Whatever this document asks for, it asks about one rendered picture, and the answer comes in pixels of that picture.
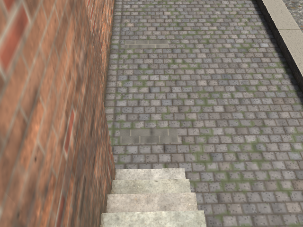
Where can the stairs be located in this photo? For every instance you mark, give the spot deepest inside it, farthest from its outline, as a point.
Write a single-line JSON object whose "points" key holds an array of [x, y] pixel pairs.
{"points": [[152, 197]]}

